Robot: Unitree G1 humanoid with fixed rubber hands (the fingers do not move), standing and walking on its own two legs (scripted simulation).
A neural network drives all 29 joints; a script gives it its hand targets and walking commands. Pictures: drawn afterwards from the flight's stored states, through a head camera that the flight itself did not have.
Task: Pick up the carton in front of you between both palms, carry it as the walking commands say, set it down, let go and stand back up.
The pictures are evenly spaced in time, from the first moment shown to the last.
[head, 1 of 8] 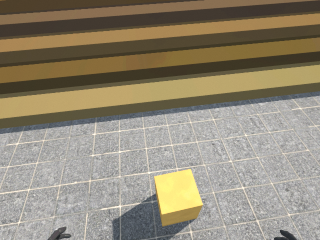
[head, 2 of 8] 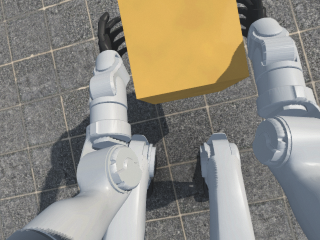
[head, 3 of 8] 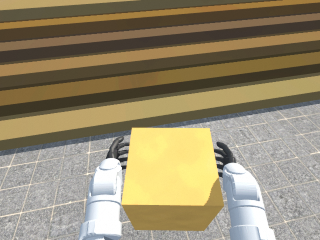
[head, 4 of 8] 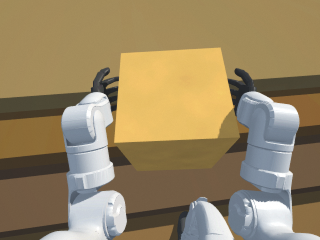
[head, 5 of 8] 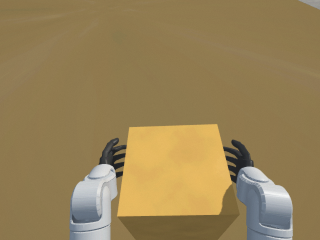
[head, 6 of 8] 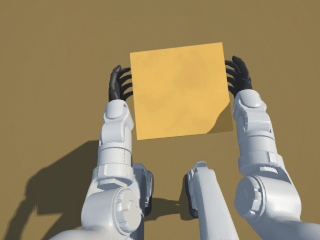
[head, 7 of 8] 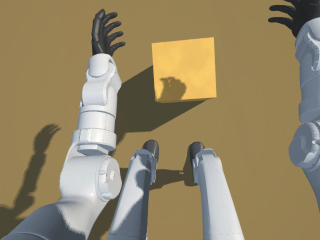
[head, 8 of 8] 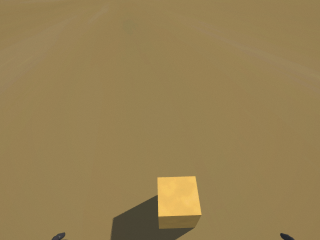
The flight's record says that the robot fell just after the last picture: no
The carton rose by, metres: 1.45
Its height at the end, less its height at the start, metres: +0.70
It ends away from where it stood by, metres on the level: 4.05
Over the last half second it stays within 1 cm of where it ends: yes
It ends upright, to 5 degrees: yes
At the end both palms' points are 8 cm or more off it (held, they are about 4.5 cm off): yes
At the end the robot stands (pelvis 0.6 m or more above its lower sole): yes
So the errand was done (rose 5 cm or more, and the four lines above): yes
